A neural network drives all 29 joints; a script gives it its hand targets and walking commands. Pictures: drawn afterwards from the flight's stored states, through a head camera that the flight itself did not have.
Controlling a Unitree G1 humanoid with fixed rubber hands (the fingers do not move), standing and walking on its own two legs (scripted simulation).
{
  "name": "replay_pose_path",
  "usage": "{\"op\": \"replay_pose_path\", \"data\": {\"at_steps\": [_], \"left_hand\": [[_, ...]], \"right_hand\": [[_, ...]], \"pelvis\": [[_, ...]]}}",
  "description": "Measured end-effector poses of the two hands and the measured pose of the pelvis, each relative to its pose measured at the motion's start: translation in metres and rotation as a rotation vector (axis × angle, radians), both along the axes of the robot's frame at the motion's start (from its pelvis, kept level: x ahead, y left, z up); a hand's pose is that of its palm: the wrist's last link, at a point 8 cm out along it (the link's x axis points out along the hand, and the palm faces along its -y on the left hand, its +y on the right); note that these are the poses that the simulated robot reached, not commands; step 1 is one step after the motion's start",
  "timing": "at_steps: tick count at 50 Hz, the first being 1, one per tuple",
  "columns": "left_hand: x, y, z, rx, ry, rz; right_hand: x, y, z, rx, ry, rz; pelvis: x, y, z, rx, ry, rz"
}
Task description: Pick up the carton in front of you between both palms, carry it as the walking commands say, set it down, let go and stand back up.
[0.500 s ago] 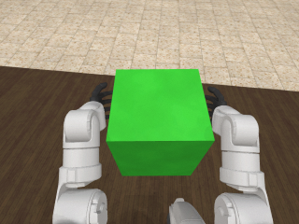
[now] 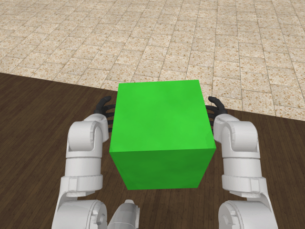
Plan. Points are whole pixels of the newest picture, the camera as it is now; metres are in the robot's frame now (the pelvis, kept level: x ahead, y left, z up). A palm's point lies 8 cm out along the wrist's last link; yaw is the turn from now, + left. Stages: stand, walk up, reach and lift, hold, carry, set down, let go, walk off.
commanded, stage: carry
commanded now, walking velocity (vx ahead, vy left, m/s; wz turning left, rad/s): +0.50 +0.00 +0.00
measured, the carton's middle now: (160, 138) +0.35 +0.02 +0.01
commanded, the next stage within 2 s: none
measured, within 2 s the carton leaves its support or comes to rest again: neither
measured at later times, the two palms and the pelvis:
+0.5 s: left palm (123, 55) +0.67 +0.18 +0.05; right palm (205, 61) +0.64 -0.12 +0.05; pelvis +0.30 +0.05 -0.05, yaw -2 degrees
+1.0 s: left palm (135, 36) +0.93 +0.17 -0.02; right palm (197, 35) +0.95 -0.13 -0.03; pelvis +0.59 +0.00 -0.10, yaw +1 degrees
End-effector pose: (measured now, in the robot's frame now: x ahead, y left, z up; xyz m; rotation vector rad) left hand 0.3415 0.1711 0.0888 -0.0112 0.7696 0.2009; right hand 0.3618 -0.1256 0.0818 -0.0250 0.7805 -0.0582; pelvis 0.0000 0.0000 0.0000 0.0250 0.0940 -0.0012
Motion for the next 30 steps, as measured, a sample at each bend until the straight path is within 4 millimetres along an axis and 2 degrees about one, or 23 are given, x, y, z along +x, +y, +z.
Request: {"op": "replay_pose_path", "data": {"at_steps": [4, 7, 11, 13, 17, 20, 25, 30], "left_hand": [[0.056, 0.008, 0.011, -0.001, -0.064, -0.008], [0.103, 0.016, 0.016, -0.001, -0.114, -0.019], [0.172, 0.026, 0.005, -0.009, -0.158, -0.058], [0.201, 0.026, -0.008, -0.019, -0.131, -0.083], [0.242, 0.016, -0.03, -0.014, -0.018, -0.135], [0.273, 0.01, -0.037, -0.016, 0.018, -0.156], [0.328, 0.005, -0.037, -0.034, -0.005, -0.153], [0.386, 0.0, -0.029, -0.044, -0.063, -0.133]], "right_hand": [[0.052, 0.007, 0.01, 0.008, -0.064, -0.017], [0.096, 0.016, 0.016, 0.004, -0.114, -0.024], [0.157, 0.025, 0.012, -0.028, -0.158, -0.046], [0.178, 0.024, 0.002, -0.052, -0.133, -0.06], [0.205, 0.016, -0.023, -0.053, -0.018, -0.104], [0.228, 0.01, -0.03, -0.048, 0.018, -0.131], [0.28, 0.004, -0.029, -0.038, -0.005, -0.156], [0.343, -0.001, -0.019, -0.029, -0.063, -0.156]], "pelvis": [[0.051, 0.009, -0.005, -0.013, 0.001, -0.007], [0.096, 0.018, -0.018, -0.031, -0.003, -0.014], [0.161, 0.031, -0.053, -0.054, -0.026, -0.031], [0.182, 0.036, -0.06, -0.035, -0.026, -0.025], [0.219, 0.048, -0.057, -0.05, -0.021, -0.022], [0.247, 0.053, -0.051, -0.055, -0.014, -0.026], [0.296, 0.055, -0.046, -0.058, 0.001, -0.025], [0.356, 0.048, -0.049, -0.051, 0.006, -0.015]]}}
